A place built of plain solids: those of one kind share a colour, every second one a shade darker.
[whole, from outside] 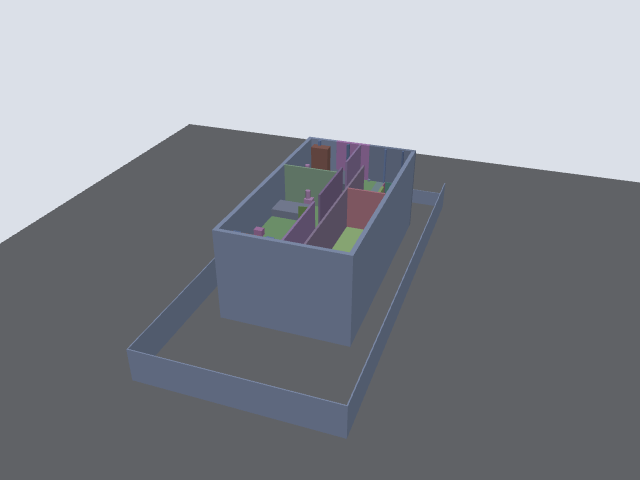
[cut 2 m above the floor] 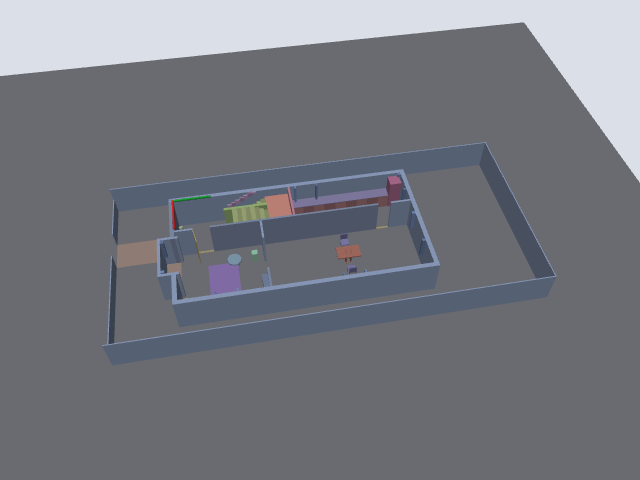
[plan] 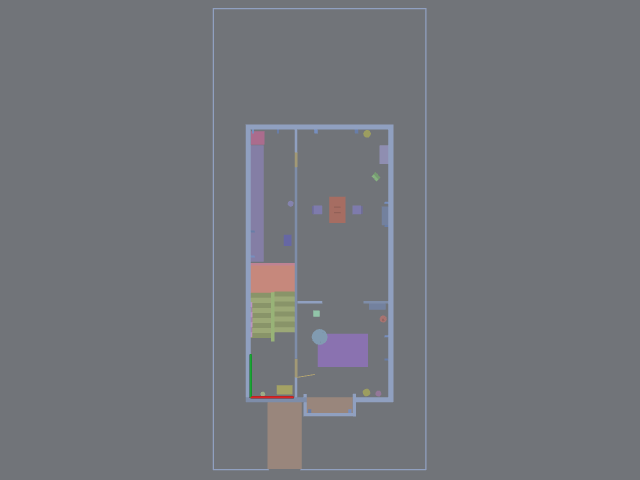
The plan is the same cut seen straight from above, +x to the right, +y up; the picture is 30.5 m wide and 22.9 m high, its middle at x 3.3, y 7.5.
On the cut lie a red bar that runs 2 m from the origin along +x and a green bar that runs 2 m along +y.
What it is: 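A detached two-storey house, 6.6 m wide inside and 12.8 m deep; a hall 2.10 m wide with a dog-leg stair of 19 risers of 148 mm on goings of 239 mm; a through lounge; a bay window at the front; upstairs three bedrooms and a bathroom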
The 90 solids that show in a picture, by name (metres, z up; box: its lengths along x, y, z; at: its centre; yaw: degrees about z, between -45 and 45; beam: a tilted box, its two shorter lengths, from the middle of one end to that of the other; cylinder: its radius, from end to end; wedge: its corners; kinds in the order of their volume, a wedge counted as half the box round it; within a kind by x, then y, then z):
{
 "wall_1": {"box": [0.06, 22.05, 1.85], "at": [-1.79, 7.54, 0.88]},
 "wall_2": {"box": [2.68, 0.06, 1.05], "at": [-0.48, -3.46, 0.47]},
 "wall_3": {"box": [0.24, 13.25, 5.23], "at": [-0.12, 6.38, 2.57]},
 "wall_4": {"box": [2.91, 0.24, 5.23], "at": [1.21, -0.12, 2.57]},
 "wall_5": {"box": [0.12, 0.94, 2.73], "at": [2.16, 0.47, 1.31]},
 "wall_6": {"box": [0.12, 9.14, 2.73], "at": [2.16, 6.4, 1.31]},
 "wall_7": {"box": [0.12, 1.1, 2.73], "at": [2.16, 12.22, 1.31]},
 "wall_8": {"box": [0.16, 1.08, 2.98], "at": [2.59, -0.38, 1.44]},
 "wall_9": {"box": [1.19, 0.12, 2.73], "at": [2.82, 4.53, 1.31]},
 "wall_10": {"box": [7.05, 0.24, 5.23], "at": [3.28, 12.89, 2.57]},
 "wall_11": {"box": [10.2, 0.06, 1.85], "at": [3.28, 18.54, 0.88]},
 "wall_12": {"box": [2.5, 0.16, 2.98], "at": [3.76, -0.84, 1.44]},
 "wall_13": {"box": [0.16, 1.08, 2.98], "at": [4.94, -0.38, 1.44]},
 "wall_14": {"box": [6.01, 0.06, 1.05], "at": [5.37, -3.46, 0.47]},
 "wall_15": {"box": [1.95, 0.24, 5.23], "at": [5.83, -0.12, 2.57]},
 "wall_16": {"box": [1.19, 0.12, 2.73], "at": [5.96, 4.53, 1.31]},
 "wall_17": {"box": [0.24, 13.25, 5.23], "at": [6.68, 6.38, 2.57]},
 "wall_18": {"box": [0.06, 22.05, 1.85], "at": [8.35, 7.54, 0.88]},
 "upper_floor_rooms_1": {"box": [4.47, 12.78, 0.14], "at": [4.33, 6.38, 2.75]},
 "tread_1": {"box": [0.97, 0.27, 0.17], "at": [0.48, 2.96, 0.06]},
 "tread_2": {"box": [0.97, 0.27, 0.32], "at": [0.48, 3.2, 0.14]},
 "tread_3": {"box": [0.97, 0.27, 0.47], "at": [0.48, 3.44, 0.21]},
 "tread_4": {"box": [0.97, 0.27, 0.61], "at": [0.48, 3.68, 0.29]},
 "tread_5": {"box": [0.97, 0.27, 0.76], "at": [0.48, 3.92, 0.36]},
 "tread_6": {"box": [0.97, 0.27, 0.91], "at": [0.48, 4.16, 0.44]},
 "tread_7": {"box": [0.97, 0.27, 1.06], "at": [0.48, 4.4, 0.51]},
 "tread_8": {"box": [0.97, 0.27, 1.21], "at": [0.48, 4.64, 0.58]},
 "tread_9": {"box": [0.97, 0.27, 1.36], "at": [0.48, 4.88, 0.66]},
 "tread_10": {"box": [0.97, 0.27, 2.69], "at": [1.62, 3.23, 1.33]},
 "tread_11": {"box": [0.97, 0.27, 2.54], "at": [1.62, 3.47, 1.25]},
 "tread_12": {"box": [0.97, 0.27, 2.39], "at": [1.62, 3.71, 1.18]},
 "tread_13": {"box": [0.97, 0.27, 2.25], "at": [1.62, 3.95, 1.1]},
 "tread_14": {"box": [0.97, 0.27, 2.1], "at": [1.62, 4.19, 1.03]},
 "tread_15": {"box": [0.97, 0.27, 1.95], "at": [1.62, 4.43, 0.95]},
 "tread_16": {"box": [0.97, 0.27, 1.8], "at": [1.62, 4.67, 0.88]},
 "tread_17": {"box": [0.97, 0.27, 1.65], "at": [1.62, 4.91, 0.81]},
 "half_landing_1": {"box": [2.1, 1.31, 1.5], "at": [1.05, 5.63, 0.73]},
 "ground_1": {"box": [1.63, 3.18, 0.5], "at": [1.62, -1.83, -0.25]},
 "ground_2": {"box": [2.18, 0.76, 0.5], "at": [3.76, -0.38, -0.25]},
 "corridor_wall_1": {"box": [0.12, 2.92, 2.5], "at": [3.27, 1.46, 3.93]},
 "corridor_wall_2": {"box": [0.12, 3.92, 2.5], "at": [3.27, 5.72, 3.93]},
 "corridor_wall_3": {"box": [0.12, 4.27, 2.5], "at": [3.27, 10.63, 3.93]},
 "kitchen_unit_1": {"box": [0.6, 0.61, 0.91], "at": [0.3, 6.77, 0.41]},
 "kitchen_unit_2": {"box": [0.6, 0.61, 0.91], "at": [0.3, 7.38, 0.41]},
 "kitchen_unit_3": {"box": [0.6, 0.61, 0.91], "at": [0.3, 8.0, 0.41]},
 "kitchen_unit_4": {"box": [0.6, 0.61, 0.91], "at": [0.3, 8.62, 0.41]},
 "kitchen_unit_5": {"box": [0.6, 0.61, 0.91], "at": [0.3, 9.24, 0.41]},
 "kitchen_unit_6": {"box": [0.6, 0.61, 0.91], "at": [0.3, 9.86, 0.41]},
 "kitchen_unit_7": {"box": [0.6, 0.61, 0.91], "at": [0.3, 10.47, 0.41]},
 "kitchen_unit_8": {"box": [0.6, 0.61, 0.91], "at": [0.3, 11.09, 0.41]},
 "kitchen_unit_9": {"box": [0.6, 0.61, 0.91], "at": [0.3, 11.71, 0.41]},
 "landing_wall_1": {"box": [0.12, 9.67, 2.5], "at": [2.16, 7.93, 3.93]},
 "bed_1": {"box": [1.46, 2.0, 0.5], "at": [4.32, 1.0, 3.02]},
 "bed_2": {"box": [2.0, 1.31, 0.5], "at": [5.56, 6.0, 3.02]},
 "upper_floor_back_1": {"box": [2.11, 6.37, 0.14], "at": [1.05, 9.59, 2.75]},
 "stair_spine_1": {"box": [0.17, 2.35, 3.87], "at": [1.05, 3.84, 1.88]},
 "wardrobe_bed_1": {"box": [1.11, 0.6, 2.05], "at": [5.81, 0.3, 3.79]},
 "landing_end_wall_1": {"box": [2.1, 0.12, 5.23], "at": [1.05, 6.35, 2.57]},
 "front_wall_over_bay_1": {"box": [2.18, 0.24, 2.5], "at": [3.76, -0.12, 3.93]},
 "bedrooms_wall_1": {"box": [3.23, 0.12, 2.5], "at": [4.95, 4.53, 3.93]},
 "shelf_1": {"box": [0.8, 0.3, 1.88], "at": [6.04, 4.32, 0.89]},
 "shelf_2": {"box": [0.32, 0.9, 1.62], "at": [6.4, 8.65, 0.76]},
 "fridge_freezer_1": {"box": [0.65, 0.65, 1.85], "at": [0.33, 12.37, 0.88]},
 "upper_floor_front_1": {"box": [2.11, 1.96, 0.14], "at": [1.05, 0.98, 2.75]},
 "dresser_1": {"box": [0.42, 0.9, 0.92], "at": [6.35, 11.58, 0.41]},
 "curtains_curtains_1": {"box": [0.1, 0.19, 2.31], "at": [1.3, 12.68, 1.21]},
 "curtains_curtains_2": {"box": [0.1, 0.19, 2.26], "at": [1.6, 0.09, 4.0]},
 "curtains_curtains_3": {"box": [0.17, 0.19, 1.53], "at": [2.8, -0.67, 1.6]},
 "curtains_curtains_4": {"box": [0.17, 0.19, 1.53], "at": [3.11, 12.68, 1.6]},
 "curtains_curtains_5": {"box": [0.17, 0.19, 2.26], "at": [4.04, 0.09, 4.0]},
 "curtains_curtains_6": {"box": [0.17, 0.19, 1.53], "at": [5.04, 12.68, 1.6]},
 "laid_rug_front_room_1": {"box": [2.4, 1.6, 0.06], "at": [4.39, 2.23, -0.02]},
 "nightstand_1": {"box": [0.5, 0.43, 0.6], "at": [4.96, 4.8, 3.07]},
 "nightstand_2": {"cylinder": 0.15, "from": [5.04, 4.74, 3.37], "to": [5.04, 4.74, 3.84]},
 "worktop_1": {"box": [0.62, 5.56, 0.04], "at": [0.31, 9.24, 0.88]},
 "bin_1": {"box": [0.37, 0.53, 0.6], "at": [1.75, 7.48, 0.25]},
 "box_cardboard_1": {"box": [0.54, 0.39, 0.42], "at": [6.36, 8.89, 2.98]},
 "plant_pot_1": {"cylinder": 0.18, "from": [5.52, 0.23, 0.0], "to": [5.52, 0.23, 0.38]},
 "plant_pot_2": {"cylinder": 0.18, "from": [5.55, 12.57, 0.0], "to": [5.55, 12.57, 0.38]},
 "void_board_front_1": {"box": [1.13, 0.06, 1.09], "at": [0.57, 1.93, 3.22]},
 "meeting_table_1": {"box": [0.78, 1.26, 0.07], "at": [4.13, 8.94, 0.7]},
 "door_leaf_front_room_1": {"box": [0.86, 0.04, 2.05], "at": [2.64, 1.02, 0.97], "yaw": 9.9},
 "door_leaf_bedroom_rear_1": {"box": [0.78, 0.04, 2.05], "at": [3.72, 8.56, 3.79], "yaw": 10.3},
 "slotfit_front_seat_1": {"box": [0.31, 0.31, 0.63], "at": [3.13, 3.99, 0.26]},
 "side_chair_1": {"box": [0.08, 0.38, 0.38], "at": [2.96, 8.94, 0.65]},
 "side_chair_2": {"box": [0.42, 0.42, 0.04], "at": [3.2, 8.94, 0.43]},
 "side_chair_3": {"box": [0.42, 0.42, 0.04], "at": [5.06, 8.94, 0.43]},
 "side_chair_4": {"box": [0.08, 0.38, 0.38], "at": [5.3, 8.94, 0.65]},
 "coffee_table_1": {"cylinder": 0.38, "from": [3.28, 2.87, 0.33], "to": [3.28, 2.87, 0.4]},
 "laid_doormat_1": {"box": [0.75, 0.45, 0.06], "at": [1.62, 0.35, -0.02]}
}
